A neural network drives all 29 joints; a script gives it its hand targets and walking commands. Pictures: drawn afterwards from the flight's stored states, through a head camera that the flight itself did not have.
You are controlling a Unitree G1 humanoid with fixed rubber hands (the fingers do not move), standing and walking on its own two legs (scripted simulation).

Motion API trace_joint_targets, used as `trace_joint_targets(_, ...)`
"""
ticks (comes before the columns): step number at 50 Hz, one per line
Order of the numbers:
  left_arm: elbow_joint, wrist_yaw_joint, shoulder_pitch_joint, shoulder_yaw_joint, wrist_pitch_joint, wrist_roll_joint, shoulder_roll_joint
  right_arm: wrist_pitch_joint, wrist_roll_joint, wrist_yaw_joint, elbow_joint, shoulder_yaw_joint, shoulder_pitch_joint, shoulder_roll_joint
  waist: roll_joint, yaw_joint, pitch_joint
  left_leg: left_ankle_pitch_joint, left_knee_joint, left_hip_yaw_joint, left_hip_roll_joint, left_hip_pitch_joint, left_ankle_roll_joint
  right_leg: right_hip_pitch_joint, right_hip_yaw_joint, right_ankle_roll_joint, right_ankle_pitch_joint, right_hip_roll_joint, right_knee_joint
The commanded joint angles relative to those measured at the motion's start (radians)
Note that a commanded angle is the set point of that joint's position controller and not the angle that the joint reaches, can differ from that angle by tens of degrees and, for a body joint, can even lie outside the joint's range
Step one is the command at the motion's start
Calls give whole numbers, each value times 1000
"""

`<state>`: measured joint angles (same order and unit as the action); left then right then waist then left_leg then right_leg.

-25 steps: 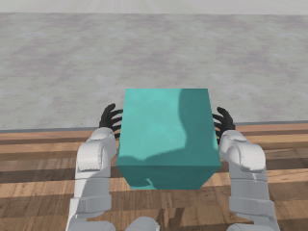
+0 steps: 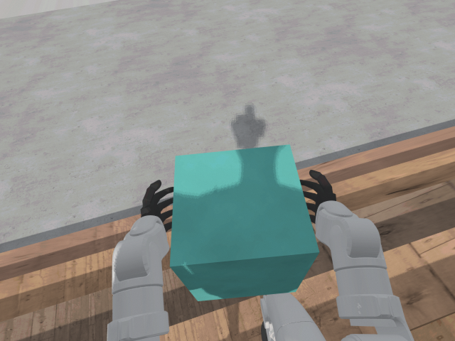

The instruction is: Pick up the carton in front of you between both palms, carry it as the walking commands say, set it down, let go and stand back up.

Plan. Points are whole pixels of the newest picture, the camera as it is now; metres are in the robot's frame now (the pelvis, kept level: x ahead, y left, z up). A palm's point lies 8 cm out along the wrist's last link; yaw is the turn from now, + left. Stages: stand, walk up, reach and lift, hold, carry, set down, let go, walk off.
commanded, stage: carry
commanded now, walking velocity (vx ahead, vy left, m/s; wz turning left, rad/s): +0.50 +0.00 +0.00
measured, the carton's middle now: (240, 229) +0.32 -0.03 -0.03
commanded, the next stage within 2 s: none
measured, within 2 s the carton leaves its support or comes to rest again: neither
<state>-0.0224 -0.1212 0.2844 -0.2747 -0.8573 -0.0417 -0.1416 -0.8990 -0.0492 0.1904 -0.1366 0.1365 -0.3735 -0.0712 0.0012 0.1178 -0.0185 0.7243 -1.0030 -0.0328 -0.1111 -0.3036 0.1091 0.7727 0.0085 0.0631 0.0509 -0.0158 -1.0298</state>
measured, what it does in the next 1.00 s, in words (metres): goes down: right foot 0.18 m lower, then left foot 0.18 m lower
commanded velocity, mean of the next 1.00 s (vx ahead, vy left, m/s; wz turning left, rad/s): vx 0.50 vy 0.00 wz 0.00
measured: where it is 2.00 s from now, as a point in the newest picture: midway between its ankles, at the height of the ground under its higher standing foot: (208, 180)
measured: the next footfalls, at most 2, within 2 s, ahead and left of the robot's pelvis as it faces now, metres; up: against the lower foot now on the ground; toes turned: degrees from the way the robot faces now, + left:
right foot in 0.14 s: +0.28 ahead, -0.09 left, -0.18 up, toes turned -3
left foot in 0.58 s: +0.59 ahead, +0.11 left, -0.35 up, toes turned -1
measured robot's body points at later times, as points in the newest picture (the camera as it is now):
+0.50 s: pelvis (224, 239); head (209, 105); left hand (167, 136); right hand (262, 133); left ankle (198, 272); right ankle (257, 331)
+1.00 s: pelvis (205, 174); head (181, 77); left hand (162, 111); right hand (229, 102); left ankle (209, 272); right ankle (223, 220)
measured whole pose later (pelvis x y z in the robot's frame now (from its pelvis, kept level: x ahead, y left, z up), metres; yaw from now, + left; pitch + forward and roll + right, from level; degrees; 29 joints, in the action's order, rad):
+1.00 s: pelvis +0.76 +0.05 -0.41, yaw +1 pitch +1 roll +0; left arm -0.01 -0.15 0.34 -0.19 -0.85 0.01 -0.07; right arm -0.84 -0.05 0.19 -0.06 0.16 -0.35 -0.09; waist 0.04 0.01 0.04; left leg 0.77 -1.30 -0.05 -0.11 -0.25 0.09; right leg 0.58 -0.16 0.07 -0.40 0.04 -0.60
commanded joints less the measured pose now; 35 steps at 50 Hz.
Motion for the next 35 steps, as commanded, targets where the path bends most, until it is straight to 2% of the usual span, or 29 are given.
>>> trace_joint_targets(1,29,68,512,680,48,176,-726,91,-222,-127,107,-648,-509,-895,-44,-38,337,-600,-1,106,99,-12,37,-491,-156,-18,-542,78,491)
trace_joint_targets(2,67,65,539,709,43,173,-714,91,-178,-122,86,-617,-445,-878,-103,-74,332,-774,-112,94,111,25,15,-514,-168,-13,-490,84,552)
trace_joint_targets(3,29,65,473,721,26,186,-712,85,-147,-111,106,-590,-445,-837,-155,-166,405,-995,-283,63,163,67,9,-637,-163,-1,-481,59,554)
trace_joint_targets(4,108,61,537,730,24,215,-665,83,-131,-100,114,-572,-436,-826,-91,-257,464,-1006,-606,44,156,64,-32,-763,-87,42,-398,-5,597)
trace_joint_targets(5,56,53,502,708,5,212,-615,73,-95,-82,103,-527,-393,-786,149,-296,405,-325,-910,-5,38,-169,-71,-901,-4,73,-632,-94,642)
trace_joint_targets(6,-9,45,489,688,-2,215,-602,63,-63,-66,86,-511,-395,-751,260,-225,423,100,-987,58,-9,-506,-92,-1144,162,94,-999,-216,336)
trace_joint_targets(7,3,41,525,719,3,280,-637,55,-52,-54,119,-461,-405,-719,190,-204,472,38,-914,110,29,-593,-87,-1184,419,158,-803,-289,308)
trace_joint_targets(8,41,41,558,746,-1,305,-664,46,-48,-46,115,-424,-398,-699,148,-199,520,-48,-797,138,60,-592,-84,-1085,494,233,-494,-351,336)
trace_joint_targets(9,-21,45,565,745,0,318,-707,51,-45,-45,116,-428,-441,-715,17,-216,420,-110,-584,135,103,-611,-95,-968,485,255,-419,-273,372)
trace_joint_targets(11,-50,60,589,767,18,338,-762,67,-9,-55,65,-410,-435,-729,-26,-191,394,-71,-521,169,106,-509,-105,-796,526,285,-525,-286,344)
trace_joint_targets(13,-53,74,667,789,32,377,-856,97,-53,-78,138,-448,-535,-761,-18,-170,357,-306,-246,171,168,-446,-99,-612,498,305,-317,-308,328)
trace_joint_targets(14,-11,80,705,803,40,372,-864,105,-52,-84,120,-466,-511,-789,72,-169,369,-416,-242,152,169,-399,-103,-560,468,295,-213,-316,288)
trace_joint_targets(17,-13,88,699,780,51,384,-869,119,-60,-87,124,-488,-503,-847,26,-197,420,-837,-148,137,164,-425,-65,-580,276,203,-94,-198,168)
trace_joint_targets(18,-12,86,675,768,54,368,-860,116,-86,-89,145,-509,-520,-850,122,-186,390,-715,-72,86,130,-402,-54,-546,258,173,-167,-153,213)
trace_joint_targets(20,-58,75,587,732,46,307,-800,115,-119,-87,183,-560,-590,-820,79,-194,299,-982,165,28,124,-408,-73,-485,159,121,7,-61,112)
trace_joint_targets(21,-58,66,529,703,52,284,-774,112,-126,-86,193,-586,-594,-805,68,-237,296,-1059,288,-13,99,-357,-93,-522,125,121,159,-26,68)
trace_joint_targets(23,-26,46,497,668,45,250,-723,103,-161,-80,256,-603,-586,-763,149,-227,318,-1092,477,-33,97,-201,-83,-519,70,117,112,-3,-4)
trace_joint_targets(24,-35,38,458,656,30,236,-718,91,-168,-75,253,-587,-597,-733,150,-214,343,-1095,426,-117,72,-101,-77,-507,33,111,-8,-32,-109)
trace_joint_targets(25,-34,29,416,650,22,195,-685,79,-179,-76,261,-592,-578,-727,231,-124,391,-1101,357,-132,80,39,-59,-469,-12,77,-185,-63,-264)
trace_joint_targets(26,-65,15,403,630,4,176,-649,58,-165,-69,193,-559,-503,-674,75,-13,423,-1033,401,-125,78,228,-25,-375,-58,28,-280,-57,-493)
trace_joint_targets(27,-34,6,447,629,-6,168,-625,43,-145,-68,206,-547,-459,-655,-117,128,457,-1018,395,-38,138,465,12,-147,-63,-17,139,-14,-810)
trace_joint_targets(28,-26,-7,490,622,-22,176,-638,33,-151,-61,180,-503,-485,-590,-306,102,347,-1323,337,178,250,525,36,92,-39,-49,713,142,-1023)
trace_joint_targets(29,84,-14,521,625,-24,211,-573,31,-174,-57,195,-524,-459,-609,-248,-12,343,-1227,344,500,350,519,65,227,35,-40,622,152,-967)
trace_joint_targets(30,60,-27,486,585,-35,176,-552,33,-225,-53,227,-543,-526,-668,-234,-8,375,-878,395,680,419,532,159,351,56,-20,542,106,-889)
trace_joint_targets(31,21,-37,498,549,-42,146,-557,20,-227,-54,189,-550,-523,-686,-50,-24,329,-754,390,685,405,442,180,338,79,-16,541,62,-723)
trace_joint_targets(32,4,-44,505,545,-39,129,-560,19,-231,-63,171,-559,-557,-714,40,-43,296,-813,369,622,377,360,114,298,81,-30,467,25,-602)
trace_joint_targets(33,-119,-48,420,505,-44,96,-552,16,-237,-73,139,-543,-557,-675,-11,-42,343,-898,289,522,373,398,115,301,92,-24,463,3,-554)
trace_joint_targets(34,15,-37,478,532,-29,114,-571,37,-293,-85,181,-589,-601,-736,-157,-34,363,-808,275,530,357,322,118,284,85,-26,360,-13,-322)
trace_joint_targets(35,8,-22,574,568,-28,140,-624,43,-286,-95,183,-572,-643,-751,-191,-48,365,-772,293,562,350,186,147,174,68,-34,294,-11,-283)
